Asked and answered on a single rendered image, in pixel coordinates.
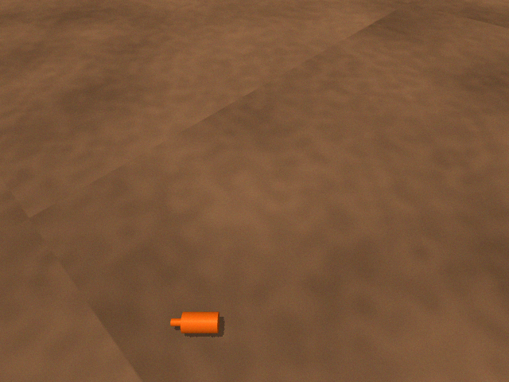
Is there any bottle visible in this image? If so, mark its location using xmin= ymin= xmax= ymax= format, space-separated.
xmin=170 ymin=312 xmax=220 ymax=333

